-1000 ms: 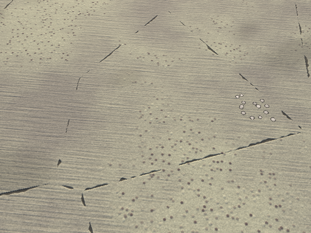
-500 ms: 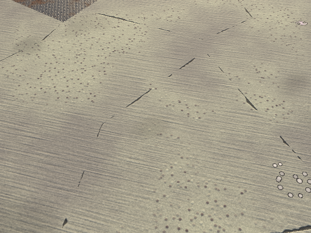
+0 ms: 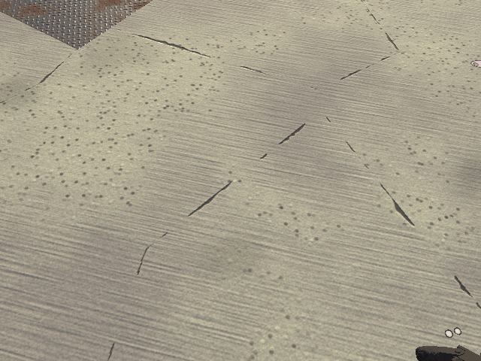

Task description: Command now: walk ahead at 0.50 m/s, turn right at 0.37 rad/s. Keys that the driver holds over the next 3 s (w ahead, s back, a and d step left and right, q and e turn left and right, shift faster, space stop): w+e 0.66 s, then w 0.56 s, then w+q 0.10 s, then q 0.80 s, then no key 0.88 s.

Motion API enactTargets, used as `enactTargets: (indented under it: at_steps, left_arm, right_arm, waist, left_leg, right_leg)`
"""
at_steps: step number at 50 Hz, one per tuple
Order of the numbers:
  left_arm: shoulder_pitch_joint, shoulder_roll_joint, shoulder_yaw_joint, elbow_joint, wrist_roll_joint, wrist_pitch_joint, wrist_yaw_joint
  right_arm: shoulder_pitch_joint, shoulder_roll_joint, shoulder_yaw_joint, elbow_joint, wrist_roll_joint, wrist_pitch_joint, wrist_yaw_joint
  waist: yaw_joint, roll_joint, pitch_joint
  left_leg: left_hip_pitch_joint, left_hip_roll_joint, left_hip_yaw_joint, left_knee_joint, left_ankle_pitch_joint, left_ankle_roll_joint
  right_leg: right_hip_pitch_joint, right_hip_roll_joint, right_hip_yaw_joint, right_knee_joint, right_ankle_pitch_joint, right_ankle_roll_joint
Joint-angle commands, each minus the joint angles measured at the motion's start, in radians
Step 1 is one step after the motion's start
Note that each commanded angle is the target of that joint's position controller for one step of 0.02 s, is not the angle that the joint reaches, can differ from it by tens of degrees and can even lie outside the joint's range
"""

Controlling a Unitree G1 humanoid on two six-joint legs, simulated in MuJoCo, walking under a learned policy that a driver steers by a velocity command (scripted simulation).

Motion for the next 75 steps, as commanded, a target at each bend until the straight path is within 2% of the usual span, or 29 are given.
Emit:
enactTargets:
  at_steps: [1, 6, 16, 18, 20, 21, 22, 23, 24, 25, 26, 28, 37, 42, 45, 46, 47, 48, 49, 51, 55, 61, 67, 70, 71, 72, 73, 74, 75]
  left_arm:
    - [-0.072, 0.11, 0.037, -0.101, 0.006, -0.007, 0.006]
    - [-0.08, 0.051, 0.035, -0.123, 0.008, 0.036, 0.007]
    - [-0.355, 0.033, 0.019, -0.244, 0.013, 0.026, -0.052]
    - [-0.338, 0.056, 0.031, -0.261, 0.015, 0.029, -0.057]
    - [-0.165, 0.114, 0.067, -0.229, 0.011, 0.035, -0.053]
    - [0.007, 0.182, 0.104, -0.182, 0.009, 0.04, -0.038]
    - [0.069, 0.31, 0.134, -0.169, 0.002, 0.045, -0.018]
    - [0.056, 0.307, 0.12, -0.211, 0.007, 0.026, -0.026]
    - [0.046, 0.22, 0.094, -0.207, 0.015, 0.011, -0.034]
    - [0.004, 0.188, 0.084, -0.204, 0.015, 0.001, -0.033]
    - [-0.067, 0.154, 0.073, -0.215, 0.013, -0.002, -0.031]
    - [-0.149, 0.111, 0.057, -0.247, 0.03, -0.001, -0.021]
    - [-0.049, 0.142, 0.063, -0.203, 0.017, -0.002, 0.015]
    - [0.007, 0.144, 0.064, -0.16, 0.016, 0.004, 0.015]
    - [-0.02, 0.132, 0.059, -0.159, 0.02, 0.015, 0.015]
    - [-0.025, 0.097, 0.043, -0.173, 0.028, 0.016, 0.014]
    - [0.102, 0.032, 0.022, -0.182, 0.024, 0.004, 0.015]
    - [0.116, 0.047, 0.017, -0.179, 0.008, -0.007, 0.014]
    - [0.012, 0.134, 0.038, -0.19, -0.006, -0.012, 0.012]
    - [-0.126, 0.124, 0.036, -0.225, 0.015, -0.016, 0.008]
    - [-0.091, 0.064, 0.032, -0.209, 0.024, -0.006, 0.004]
    - [-0.272, 0.019, 0.011, -0.255, 0.029, -0.018, -0.004]
    - [-0.423, 0.036, 0.015, -0.306, 0.022, -0.045, -0.033]
    - [-0.259, 0.097, 0.044, -0.26, 0.045, -0.062, -0.029]
    - [-0.144, 0.152, 0.06, -0.238, 0.062, -0.065, -0.019]
    - [-0.026, 0.229, 0.075, -0.234, 0.084, -0.052, -0.004]
    - [-0.017, 0.202, 0.067, -0.241, 0.062, -0.03, -0.006]
    - [-0.058, 0.14, 0.052, -0.252, 0.053, -0.008, -0.003]
    - [-0.117, 0.104, 0.04, -0.251, 0.044, 0.002, 0.004]
  right_arm:
    - [0.138, -0.093, -0.033, 0.015, -0.002, -0.006, -0.005]
    - [0.089, -0.12, -0.051, 0.058, -0.013, -0.033, -0.01]
    - [0.197, -0.208, -0.081, 0.136, 0.02, 0.012, -0.031]
    - [0.187, -0.234, -0.089, 0.138, 0.029, 0.027, -0.034]
    - [0.161, -0.252, -0.092, 0.132, 0.038, 0.044, -0.038]
    - [0.168, -0.229, -0.081, 0.127, 0.033, 0.045, -0.042]
    - [0.24, -0.114, -0.043, 0.08, -0.014, 0.03, -0.037]
    - [0.225, -0.087, -0.021, 0.053, -0.004, -0.011, -0.025]
    - [0.094, -0.174, -0.043, 0.03, 0.041, -0.037, -0.013]
    - [0.056, -0.169, -0.039, 0.016, 0.049, -0.051, -0.012]
    - [0.061, -0.164, -0.04, 0.031, 0.024, -0.055, -0.02]
    - [0.091, -0.176, -0.052, 0.044, 0.0, -0.034, -0.023]
    - [-0.111, -0.088, -0.016, -0.005, 0.002, -0.014, -0.003]
    - [-0.148, -0.136, -0.028, -0.027, 0.01, -0.032, 0.017]
    - [0.011, -0.177, -0.052, 0.015, 0.004, -0.041, 0.012]
    - [0.153, -0.217, -0.065, 0.038, -0.009, -0.044, 0.008]
    - [0.284, -0.307, -0.088, 0.061, -0.019, -0.039, 0.006]
    - [0.34, -0.262, -0.081, 0.099, 0.009, -0.03, 0.018]
    - [0.285, -0.193, -0.059, 0.089, 0.024, -0.027, 0.017]
    - [0.172, -0.144, -0.037, 0.072, 0.003, -0.013, 0.013]
    - [0.147, -0.131, -0.028, 0.084, 0.001, -0.022, 0.006]
    - [0.213, -0.183, -0.038, 0.127, 0.017, -0.008, -0.01]
    - [0.315, -0.197, -0.041, 0.178, 0.029, 0.028, -0.022]
    - [0.278, -0.21, -0.046, 0.169, 0.027, 0.045, -0.035]
    - [0.26, -0.183, -0.037, 0.141, 0.016, 0.04, -0.035]
    - [0.316, -0.096, -0.011, 0.11, -0.008, 0.028, -0.031]
    - [0.432, -0.091, 0.0, 0.12, 0.013, 0.023, -0.028]
    - [0.378, -0.193, -0.033, 0.128, 0.037, 0.033, -0.03]
    - [0.29, -0.192, -0.039, 0.102, 0.045, 0.047, -0.034]
  waist:
    - [-0.08, 0.126, -0.063]
    - [-0.024, 0.097, -0.001]
    - [-0.111, 0.062, 0.069]
    - [-0.082, 0.087, 0.038]
    - [0.026, 0.1, -0.072]
    - [0.107, 0.065, -0.163]
    - [0.056, -0.186, -0.245]
    - [0.037, -0.2, -0.409]
    - [0.089, -0.079, -0.322]
    - [0.063, -0.057, -0.207]
    - [0.014, 0.007, -0.137]
    - [-0.05, -0.022, -0.091]
    - [0.023, -0.06, -0.024]
    - [0.031, -0.076, 0.007]
    - [-0.058, -0.087, -0.055]
    - [-0.121, -0.041, -0.185]
    - [-0.108, 0.187, -0.35]
    - [-0.12, 0.335, -0.368]
    - [-0.138, 0.199, -0.207]
    - [-0.104, 0.084, -0.04]
    - [-0.048, 0.127, -0.031]
    - [-0.099, 0.091, -0.003]
    - [-0.128, 0.093, 0.037]
    - [-0.024, 0.121, -0.073]
    - [0.026, 0.089, -0.188]
    - [0.04, -0.117, -0.352]
    - [0.022, -0.284, -0.551]
    - [0.035, -0.153, -0.469]
    - [0.018, -0.119, -0.319]
  left_leg:
    - [0.351, 0.276, -0.319, -0.313, -0.058, 0.156]
    - [0.232, 0.265, -0.102, -0.405, 0.153, 0.172]
    - [0.454, 0.291, 0.111, -0.356, 0.273, 0.116]
    - [0.5, 0.296, 0.139, -0.253, 0.535, 0.094]
    - [0.479, 0.263, 0.181, 0.019, 0.81, 0.059]
    - [0.334, 0.219, 0.2, 0.265, 0.71, 0.018]
    - [-0.086, 0.097, 0.189, 0.645, 0.006, -0.05]
    - [-0.312, -0.053, -0.059, 0.849, -0.467, -0.066]
    - [-0.419, 0.005, -0.143, 0.874, -0.391, -0.039]
    - [-0.434, 0.045, -0.132, 0.808, -0.302, -0.017]
    - [-0.375, 0.087, -0.132, 0.719, -0.233, -0.017]
    - [-0.237, 0.12, -0.137, 0.616, -0.161, -0.032]
    - [-0.115, 0.039, -0.086, 0.078, 0.276, -0.097]
    - [-0.133, 0.034, -0.105, -0.025, 0.186, -0.036]
    - [0.072, -0.003, -0.055, -0.082, 0.113, 0.028]
    - [0.307, 0.09, -0.142, -0.044, 0.141, 0.085]
    - [0.685, 0.303, -0.51, -0.058, 0.038, 0.233]
    - [0.768, 0.384, -0.83, -0.228, -0.252, 0.293]
    - [0.655, 0.361, -0.755, -0.259, -0.395, 0.245]
    - [0.402, 0.28, -0.523, -0.297, -0.242, 0.202]
    - [0.264, 0.204, -0.335, -0.363, 0.031, 0.199]
    - [0.281, 0.164, -0.167, -0.392, 0.22, 0.175]
    - [0.371, 0.2, -0.228, -0.292, 0.269, 0.154]
    - [0.379, 0.148, -0.221, -0.068, 0.538, 0.083]
    - [0.258, 0.085, -0.191, 0.113, 0.438, 0.038]
    - [-0.076, -0.029, -0.127, 0.475, -0.059, -0.034]
    - [-0.207, -0.073, -0.175, 0.703, -0.578, -0.061]
    - [-0.247, -0.011, -0.202, 0.776, -0.526, -0.071]
    - [-0.305, 0.022, -0.15, 0.775, -0.465, -0.079]
  right_leg:
    - [-0.379, -0.116, 0.039, 0.105, 0.111, 0.001]
    - [-0.36, -0.14, 0.051, 0.009, 0.268, 0.033]
    - [-0.373, -0.097, -0.076, -0.428, 0.416, -0.027]
    - [-0.303, -0.05, -0.127, -0.445, 0.312, -0.062]
    - [-0.055, 0.041, -0.187, -0.483, 0.265, -0.114]
    - [0.224, 0.067, -0.152, -0.53, 0.32, -0.155]
    - [0.58, -0.187, 0.294, -0.555, 0.299, -0.295]
    - [0.733, -0.336, 0.781, -0.751, 0.108, -0.436]
    - [0.69, -0.317, 0.683, -0.806, 0.115, -0.366]
    - [0.561, -0.28, 0.547, -0.801, 0.175, -0.328]
    - [0.412, -0.236, 0.435, -0.798, 0.272, -0.293]
    - [0.22, -0.181, 0.326, -0.837, 0.418, -0.273]
    - [0.076, -0.099, 0.158, -0.867, 0.396, -0.206]
    - [0.23, -0.184, 0.246, -0.78, 0.398, -0.188]
    - [0.264, -0.146, 0.226, -0.611, 0.664, -0.146]
    - [0.18, -0.088, 0.175, -0.394, 0.637, -0.113]
    - [-0.139, 0.051, 0.079, -0.029, 0.314, -0.035]
    - [-0.365, 0.1, 0.096, 0.151, -0.122, -0.01]
    - [-0.462, 0.038, 0.125, 0.221, -0.07, -0.018]
    - [-0.444, -0.045, 0.053, 0.14, 0.074, -0.022]
    - [-0.332, -0.101, 0.019, -0.02, 0.179, 0.001]
    - [-0.327, -0.091, -0.029, -0.377, 0.471, 0.033]
    - [-0.262, -0.028, -0.025, -0.586, 0.487, 0.023]
    - [0.012, 0.015, -0.051, -0.684, 0.544, -0.031]
    - [0.261, -0.073, 0.001, -0.633, 0.782, -0.074]
    - [0.649, -0.351, 0.24, -0.518, 1.172, -0.19]
    - [0.77, -0.501, 0.464, -0.544, 1.156, -0.309]
    - [0.644, -0.436, 0.379, -0.595, 0.997, -0.276]
    - [0.515, -0.386, 0.266, -0.627, 0.909, -0.242]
